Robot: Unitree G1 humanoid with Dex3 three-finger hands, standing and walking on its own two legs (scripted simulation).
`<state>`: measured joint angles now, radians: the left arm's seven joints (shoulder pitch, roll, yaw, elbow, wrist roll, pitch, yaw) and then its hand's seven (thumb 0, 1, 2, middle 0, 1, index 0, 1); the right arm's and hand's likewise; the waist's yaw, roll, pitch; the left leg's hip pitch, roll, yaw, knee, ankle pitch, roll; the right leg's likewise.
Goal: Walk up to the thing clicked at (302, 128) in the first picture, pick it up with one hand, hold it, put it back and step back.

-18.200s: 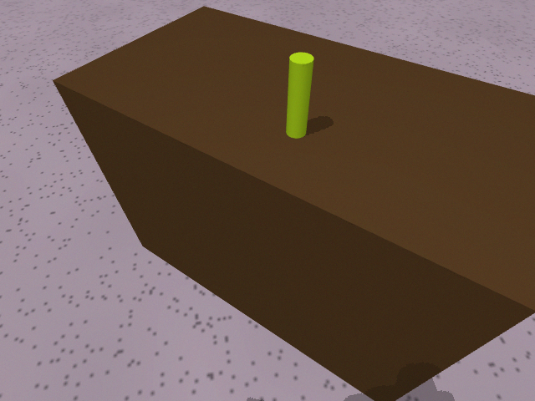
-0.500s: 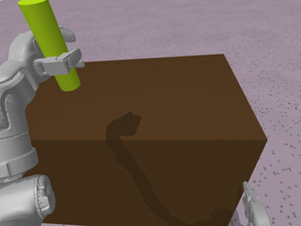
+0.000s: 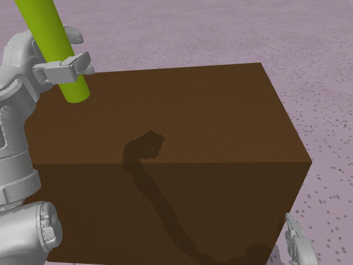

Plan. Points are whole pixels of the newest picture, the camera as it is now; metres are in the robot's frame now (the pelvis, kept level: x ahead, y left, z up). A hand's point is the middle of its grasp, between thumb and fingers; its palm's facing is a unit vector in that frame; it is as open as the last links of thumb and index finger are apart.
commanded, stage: hold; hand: left
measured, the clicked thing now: (58, 53) +0.33 +0.18 +0.37
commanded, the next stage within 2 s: crouch in 0.36 s
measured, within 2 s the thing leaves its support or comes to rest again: neither
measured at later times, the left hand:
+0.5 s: hand (70, 56) +0.33 +0.16 +0.36, palm faces +0.04 -1.00 -0.04, open 5.7 cm
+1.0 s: hand (107, 80) +0.42 +0.15 +0.28, palm faces +0.06 -1.00 +0.02, open 5.7 cm
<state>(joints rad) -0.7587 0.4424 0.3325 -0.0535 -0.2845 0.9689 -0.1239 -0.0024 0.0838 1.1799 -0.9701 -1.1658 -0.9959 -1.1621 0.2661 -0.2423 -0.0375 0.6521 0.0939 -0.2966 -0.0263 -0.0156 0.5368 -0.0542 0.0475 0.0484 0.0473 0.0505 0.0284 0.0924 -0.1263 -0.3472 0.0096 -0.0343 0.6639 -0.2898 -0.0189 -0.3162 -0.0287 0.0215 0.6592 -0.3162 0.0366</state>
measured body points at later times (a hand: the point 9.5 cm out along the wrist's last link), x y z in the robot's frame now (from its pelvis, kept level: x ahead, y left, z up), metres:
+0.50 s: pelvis +0.00 +0.00 +0.00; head -0.06 -0.04 +0.44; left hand +0.32 +0.22 +0.37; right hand +0.17 -0.24 -0.06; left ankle +0.04 +0.13 -0.72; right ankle +0.02 -0.14 -0.72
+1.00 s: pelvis -0.01 +0.00 +0.00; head -0.04 -0.02 +0.45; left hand +0.41 +0.21 +0.28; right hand +0.14 -0.25 -0.06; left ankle +0.04 +0.13 -0.72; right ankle +0.02 -0.14 -0.72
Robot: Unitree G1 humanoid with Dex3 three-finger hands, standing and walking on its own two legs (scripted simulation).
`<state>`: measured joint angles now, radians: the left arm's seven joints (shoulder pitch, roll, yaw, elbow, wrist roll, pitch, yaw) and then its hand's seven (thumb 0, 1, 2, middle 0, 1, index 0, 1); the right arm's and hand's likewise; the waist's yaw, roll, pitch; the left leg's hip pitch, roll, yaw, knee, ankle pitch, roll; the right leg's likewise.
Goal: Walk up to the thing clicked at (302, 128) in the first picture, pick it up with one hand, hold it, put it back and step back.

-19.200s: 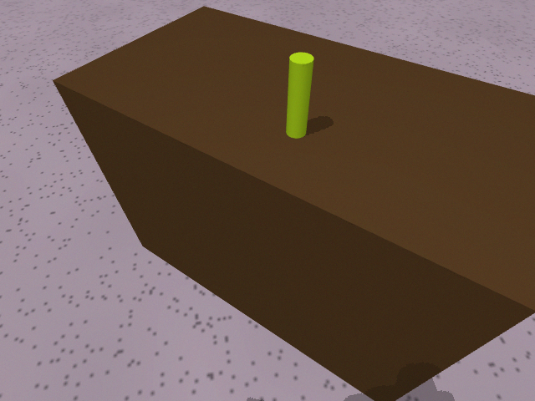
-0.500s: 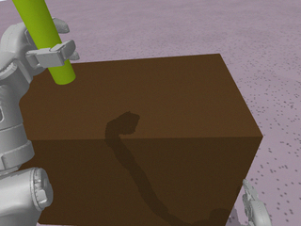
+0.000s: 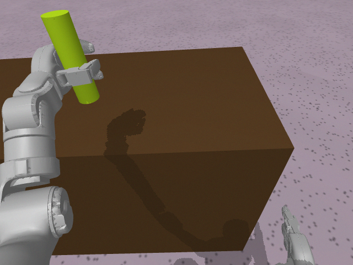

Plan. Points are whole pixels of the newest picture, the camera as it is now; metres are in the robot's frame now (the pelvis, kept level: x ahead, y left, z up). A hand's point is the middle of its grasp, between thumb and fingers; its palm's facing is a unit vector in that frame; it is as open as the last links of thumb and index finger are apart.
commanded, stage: crouch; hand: left
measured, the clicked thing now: (74, 61) +0.43 +0.18 +0.29
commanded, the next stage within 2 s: lower in 1.32 s
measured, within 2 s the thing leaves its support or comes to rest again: neither
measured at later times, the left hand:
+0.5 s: hand (91, 71) +0.48 +0.17 +0.24, palm faces +0.08 -1.00 -0.02, open 5.7 cm
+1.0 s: hand (96, 74) +0.50 +0.17 +0.22, palm faces +0.09 -1.00 -0.02, open 5.7 cm
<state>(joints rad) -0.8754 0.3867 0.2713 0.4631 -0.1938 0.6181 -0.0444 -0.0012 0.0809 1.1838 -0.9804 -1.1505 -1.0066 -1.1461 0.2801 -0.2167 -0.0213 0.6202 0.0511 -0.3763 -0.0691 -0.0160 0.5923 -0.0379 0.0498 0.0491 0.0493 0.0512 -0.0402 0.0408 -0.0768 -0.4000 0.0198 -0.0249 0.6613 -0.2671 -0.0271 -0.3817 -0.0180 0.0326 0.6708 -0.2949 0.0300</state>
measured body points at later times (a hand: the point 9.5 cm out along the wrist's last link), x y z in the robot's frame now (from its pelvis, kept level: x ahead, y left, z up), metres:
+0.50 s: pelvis +0.02 +0.00 +0.00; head +0.02 -0.01 +0.45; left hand +0.47 +0.22 +0.24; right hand +0.18 -0.24 -0.06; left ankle +0.05 +0.14 -0.72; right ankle +0.04 -0.14 -0.72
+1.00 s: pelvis +0.03 +0.00 +0.01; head +0.04 +0.00 +0.46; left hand +0.49 +0.22 +0.22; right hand +0.19 -0.24 -0.06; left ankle +0.05 +0.14 -0.72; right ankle +0.04 -0.14 -0.72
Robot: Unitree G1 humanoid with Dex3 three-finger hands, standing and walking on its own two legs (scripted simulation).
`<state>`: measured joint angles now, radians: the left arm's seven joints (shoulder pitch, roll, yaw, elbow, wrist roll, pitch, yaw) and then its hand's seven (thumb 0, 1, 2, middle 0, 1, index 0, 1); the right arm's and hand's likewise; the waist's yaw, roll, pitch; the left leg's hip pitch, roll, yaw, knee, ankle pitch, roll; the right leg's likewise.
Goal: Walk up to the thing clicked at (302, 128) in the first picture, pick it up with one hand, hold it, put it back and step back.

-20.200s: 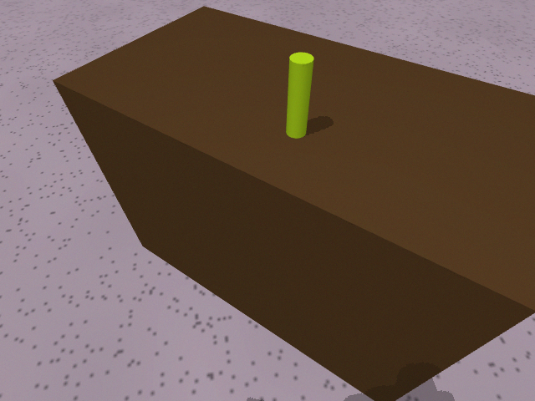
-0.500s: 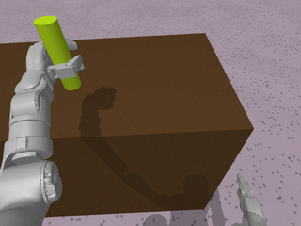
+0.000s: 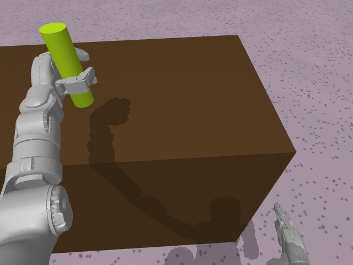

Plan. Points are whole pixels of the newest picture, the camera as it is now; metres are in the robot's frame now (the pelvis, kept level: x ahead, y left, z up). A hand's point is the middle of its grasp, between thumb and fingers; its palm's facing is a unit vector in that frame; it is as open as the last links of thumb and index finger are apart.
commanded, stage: crouch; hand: left
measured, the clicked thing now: (70, 69) +0.47 +0.18 +0.23
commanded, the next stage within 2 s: lower in 0.32 s
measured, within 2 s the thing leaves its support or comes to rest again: rests again in 1.30 s
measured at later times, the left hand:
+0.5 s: hand (85, 76) +0.49 +0.17 +0.19, palm faces +0.08 -1.00 +0.00, open 5.7 cm
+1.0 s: hand (92, 90) +0.51 +0.17 +0.14, palm faces +0.08 -1.00 +0.01, open 5.7 cm
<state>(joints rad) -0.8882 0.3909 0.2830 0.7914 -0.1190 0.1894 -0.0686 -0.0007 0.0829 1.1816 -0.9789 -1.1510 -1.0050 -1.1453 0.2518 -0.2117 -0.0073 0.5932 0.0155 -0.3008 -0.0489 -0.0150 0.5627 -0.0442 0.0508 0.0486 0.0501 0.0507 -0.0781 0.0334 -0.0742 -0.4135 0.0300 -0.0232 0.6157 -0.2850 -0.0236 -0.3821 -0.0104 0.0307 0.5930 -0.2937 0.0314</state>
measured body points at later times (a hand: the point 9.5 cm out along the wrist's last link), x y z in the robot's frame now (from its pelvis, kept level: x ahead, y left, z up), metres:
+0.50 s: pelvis +0.00 +0.01 +0.00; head +0.03 +0.01 +0.45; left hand +0.48 +0.22 +0.20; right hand +0.15 -0.25 -0.07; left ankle +0.02 +0.13 -0.73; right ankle +0.00 -0.14 -0.73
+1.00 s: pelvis +0.00 +0.01 -0.01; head +0.06 +0.02 +0.43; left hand +0.50 +0.23 +0.14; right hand +0.15 -0.25 -0.07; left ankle +0.02 +0.13 -0.73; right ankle +0.00 -0.14 -0.73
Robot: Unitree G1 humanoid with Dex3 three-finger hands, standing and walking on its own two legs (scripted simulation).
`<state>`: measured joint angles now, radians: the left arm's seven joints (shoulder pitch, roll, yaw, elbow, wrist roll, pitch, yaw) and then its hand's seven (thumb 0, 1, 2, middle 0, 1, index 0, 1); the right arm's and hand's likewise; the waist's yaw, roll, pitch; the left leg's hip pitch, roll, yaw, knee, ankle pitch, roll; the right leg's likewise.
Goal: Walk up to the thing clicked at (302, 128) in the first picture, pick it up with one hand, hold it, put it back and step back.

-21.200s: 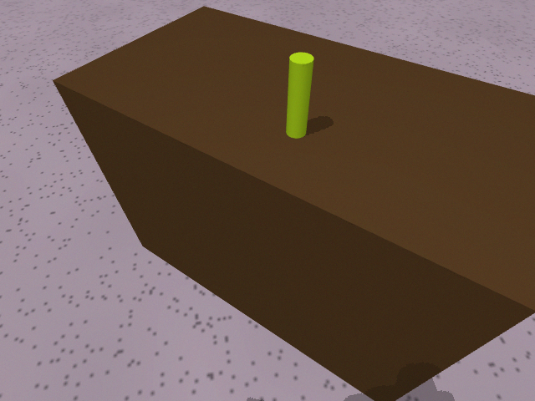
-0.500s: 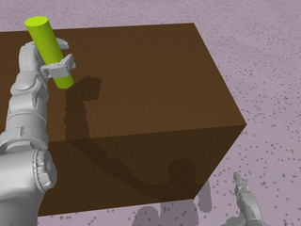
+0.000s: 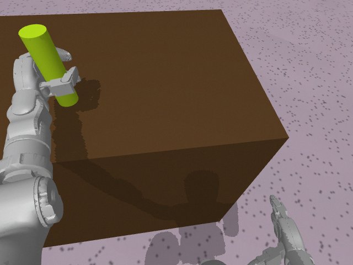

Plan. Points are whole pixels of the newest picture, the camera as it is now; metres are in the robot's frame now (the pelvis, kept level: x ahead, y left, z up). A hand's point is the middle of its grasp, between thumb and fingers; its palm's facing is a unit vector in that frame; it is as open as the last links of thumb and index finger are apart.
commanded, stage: lower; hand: left
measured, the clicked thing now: (53, 70) +0.50 +0.19 +0.17
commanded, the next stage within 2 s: loosen in 0.46 s
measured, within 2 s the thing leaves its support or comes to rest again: rests again in 0.30 s
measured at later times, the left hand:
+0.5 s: hand (67, 83) +0.51 +0.18 +0.12, palm faces +0.10 -1.00 -0.01, open 5.7 cm
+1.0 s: hand (65, 80) +0.52 +0.19 +0.13, palm faces +0.11 -0.99 +0.01, open 10.1 cm
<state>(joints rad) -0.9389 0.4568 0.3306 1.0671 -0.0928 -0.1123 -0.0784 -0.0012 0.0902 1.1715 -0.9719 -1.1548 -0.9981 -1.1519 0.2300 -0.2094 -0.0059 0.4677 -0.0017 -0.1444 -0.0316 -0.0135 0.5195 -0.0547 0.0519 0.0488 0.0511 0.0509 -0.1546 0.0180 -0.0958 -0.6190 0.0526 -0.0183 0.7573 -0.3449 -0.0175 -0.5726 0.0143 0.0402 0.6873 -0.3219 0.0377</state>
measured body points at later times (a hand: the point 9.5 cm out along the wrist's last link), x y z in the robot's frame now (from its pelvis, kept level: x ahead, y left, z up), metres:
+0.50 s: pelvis +0.00 +0.00 -0.01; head +0.08 +0.02 +0.43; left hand +0.50 +0.24 +0.13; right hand +0.15 -0.26 -0.06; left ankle +0.01 +0.13 -0.71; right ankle +0.01 -0.15 -0.71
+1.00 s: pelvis +0.00 +0.00 -0.02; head +0.08 +0.02 +0.42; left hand +0.51 +0.24 +0.13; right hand +0.15 -0.25 -0.06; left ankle +0.01 +0.13 -0.71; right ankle +0.01 -0.15 -0.71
